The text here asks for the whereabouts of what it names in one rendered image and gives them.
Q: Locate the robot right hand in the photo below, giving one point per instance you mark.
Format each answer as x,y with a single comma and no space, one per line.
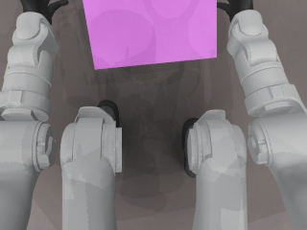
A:
235,6

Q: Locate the carton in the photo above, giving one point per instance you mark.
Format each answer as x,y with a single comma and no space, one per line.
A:
125,33

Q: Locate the robot right thigh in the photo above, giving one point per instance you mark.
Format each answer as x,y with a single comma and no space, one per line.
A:
221,177

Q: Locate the right robot forearm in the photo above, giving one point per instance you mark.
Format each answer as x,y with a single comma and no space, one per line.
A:
260,71

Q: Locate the robot left upper arm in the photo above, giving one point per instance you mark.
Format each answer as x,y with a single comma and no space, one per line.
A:
26,149

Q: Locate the robot left shin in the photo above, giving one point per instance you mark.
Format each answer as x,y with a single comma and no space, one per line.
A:
68,136

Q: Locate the robot right upper arm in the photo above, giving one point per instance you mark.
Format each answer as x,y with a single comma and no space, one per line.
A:
280,143

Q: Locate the robot left hand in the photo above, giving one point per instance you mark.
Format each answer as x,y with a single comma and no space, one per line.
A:
41,6

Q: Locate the left robot forearm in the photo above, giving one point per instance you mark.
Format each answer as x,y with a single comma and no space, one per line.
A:
28,79

